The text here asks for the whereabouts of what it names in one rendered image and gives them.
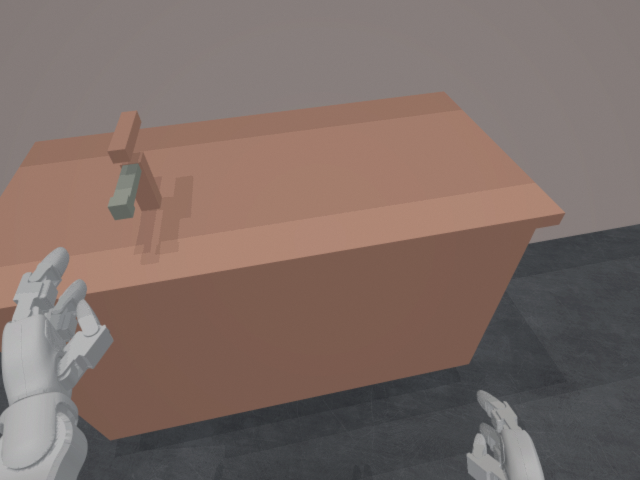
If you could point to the robot left forearm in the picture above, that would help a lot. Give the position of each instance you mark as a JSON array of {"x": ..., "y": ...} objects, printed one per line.
[{"x": 40, "y": 439}]

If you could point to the tap lever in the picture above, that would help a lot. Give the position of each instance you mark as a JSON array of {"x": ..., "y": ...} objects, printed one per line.
[{"x": 121, "y": 205}]

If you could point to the left robot hand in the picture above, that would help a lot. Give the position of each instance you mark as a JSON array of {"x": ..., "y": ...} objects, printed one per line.
[{"x": 34, "y": 342}]

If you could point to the counter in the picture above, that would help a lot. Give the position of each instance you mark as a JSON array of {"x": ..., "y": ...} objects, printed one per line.
[{"x": 274, "y": 257}]

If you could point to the right robot hand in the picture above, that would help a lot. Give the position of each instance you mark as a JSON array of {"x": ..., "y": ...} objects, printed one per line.
[{"x": 514, "y": 451}]

